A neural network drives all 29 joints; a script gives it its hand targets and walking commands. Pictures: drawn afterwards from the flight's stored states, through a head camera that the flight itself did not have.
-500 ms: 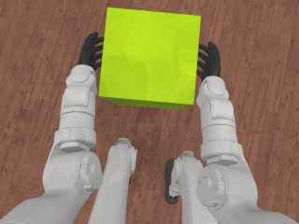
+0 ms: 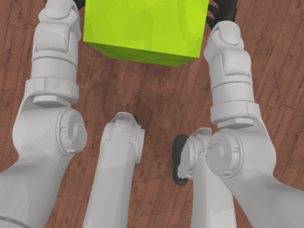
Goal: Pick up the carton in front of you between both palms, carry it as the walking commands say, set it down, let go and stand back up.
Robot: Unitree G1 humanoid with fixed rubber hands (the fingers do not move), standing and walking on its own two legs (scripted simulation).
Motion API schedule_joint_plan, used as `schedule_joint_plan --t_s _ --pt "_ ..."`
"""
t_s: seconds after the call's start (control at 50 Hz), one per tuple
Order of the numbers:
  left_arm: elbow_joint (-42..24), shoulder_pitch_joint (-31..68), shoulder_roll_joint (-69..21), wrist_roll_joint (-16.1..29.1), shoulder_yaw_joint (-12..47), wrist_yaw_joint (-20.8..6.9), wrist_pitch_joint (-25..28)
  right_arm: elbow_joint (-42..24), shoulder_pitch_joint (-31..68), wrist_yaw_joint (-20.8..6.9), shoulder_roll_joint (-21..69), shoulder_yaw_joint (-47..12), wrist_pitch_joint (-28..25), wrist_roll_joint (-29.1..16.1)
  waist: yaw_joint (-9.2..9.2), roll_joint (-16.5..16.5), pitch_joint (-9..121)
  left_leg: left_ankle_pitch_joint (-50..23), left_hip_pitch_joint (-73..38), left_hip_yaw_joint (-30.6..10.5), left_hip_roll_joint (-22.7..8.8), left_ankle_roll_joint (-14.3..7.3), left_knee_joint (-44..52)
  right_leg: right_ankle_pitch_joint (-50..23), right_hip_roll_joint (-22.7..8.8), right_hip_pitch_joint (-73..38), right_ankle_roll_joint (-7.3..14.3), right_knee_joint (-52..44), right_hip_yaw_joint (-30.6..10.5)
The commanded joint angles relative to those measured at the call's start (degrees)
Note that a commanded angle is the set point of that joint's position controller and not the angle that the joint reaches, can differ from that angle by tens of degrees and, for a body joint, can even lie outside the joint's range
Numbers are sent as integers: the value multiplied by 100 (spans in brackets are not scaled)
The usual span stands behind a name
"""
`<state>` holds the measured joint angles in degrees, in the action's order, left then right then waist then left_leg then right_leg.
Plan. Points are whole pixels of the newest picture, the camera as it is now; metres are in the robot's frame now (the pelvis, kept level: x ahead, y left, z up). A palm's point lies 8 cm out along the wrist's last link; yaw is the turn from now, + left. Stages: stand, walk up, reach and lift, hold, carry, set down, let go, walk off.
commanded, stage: set down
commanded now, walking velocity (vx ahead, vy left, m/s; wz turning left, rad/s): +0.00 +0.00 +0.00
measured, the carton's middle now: (147, 14) +0.55 +0.13 -0.22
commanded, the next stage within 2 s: none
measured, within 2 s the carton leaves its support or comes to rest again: rests again in 0.66 s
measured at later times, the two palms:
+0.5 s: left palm (84, 3) +0.54 +0.28 -0.22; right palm (208, 28) +0.56 -0.02 -0.23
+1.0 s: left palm (85, 12) +0.52 +0.28 -0.24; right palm (208, 34) +0.55 -0.03 -0.24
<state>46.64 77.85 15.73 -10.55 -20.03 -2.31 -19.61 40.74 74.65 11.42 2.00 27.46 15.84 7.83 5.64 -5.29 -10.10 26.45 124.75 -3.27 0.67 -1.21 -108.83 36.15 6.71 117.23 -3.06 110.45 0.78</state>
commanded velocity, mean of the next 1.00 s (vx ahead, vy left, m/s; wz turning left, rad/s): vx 0.00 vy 0.00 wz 0.00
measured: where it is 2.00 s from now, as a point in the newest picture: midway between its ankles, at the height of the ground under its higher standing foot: (153, 158)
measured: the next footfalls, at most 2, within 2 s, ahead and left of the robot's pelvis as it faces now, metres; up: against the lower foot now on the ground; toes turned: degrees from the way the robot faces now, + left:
none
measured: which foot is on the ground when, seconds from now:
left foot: down 0.00-1.00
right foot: down 0.00-1.00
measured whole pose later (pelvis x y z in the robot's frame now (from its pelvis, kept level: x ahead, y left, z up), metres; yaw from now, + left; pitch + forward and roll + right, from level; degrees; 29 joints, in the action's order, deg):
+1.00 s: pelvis -0.01 +0.00 -0.08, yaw -1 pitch +31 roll -4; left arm 63.1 92.5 27.1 -4.9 -15.6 -8.3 -15.2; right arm 56.5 89.4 8.6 -6.9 19.5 12.5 -1.0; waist 6.9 -5.6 -29.9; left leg 28.8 127.1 -2.0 -2.6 -2.2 -124.9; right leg 37.9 10.7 120.8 -4.3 127.1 0.1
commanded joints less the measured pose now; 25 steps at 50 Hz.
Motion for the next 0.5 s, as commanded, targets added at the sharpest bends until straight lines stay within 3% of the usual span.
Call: schedule_joint_plan --t_s 0.0,0.12,0.22,0.26,0.34,0.48 --pt "-237 3341 -4686 907 2264 -1353 232 -82 3969 -1250 4242 -2549 -166 -670 192 983 6882 -2050 -5741 299 416 266 571 -998 651 -1172 144 -599 520" --pt "-10 3730 -4359 1103 2312 -1374 284 -80 4522 -1285 3982 -2713 -235 -998 252 974 6761 -2378 -5838 272 365 219 110 -1017 600 -930 146 -160 561" --pt "-83 4106 -4136 1360 2431 -1392 349 -287 5064 -1253 3915 -3092 -289 -1423 428 786 7006 -2814 -5826 324 336 121 -282 -1245 572 -1158 148 172 557" --pt "-253 4267 -4064 1519 2479 -1409 384 -446 5252 -1197 4003 -3322 -294 -1582 535 493 7157 -3094 -5666 327 339 68 -382 -1577 590 -1534 140 328 565" --pt "-159 4079 -4087 1582 2435 -1441 370 -419 5200 -1192 4110 -3509 -303 -1739 605 460 7045 -3780 -6306 160 283 -28 -606 -1485 574 -878 108 405 572" --pt "437 3895 -4090 1374 2067 -1645 366 103 5063 -1255 4113 -3131 -285 -1539 598 138 5769 -2484 -4519 367 265 -70 -601 -1333 586 -1304 134 453 454"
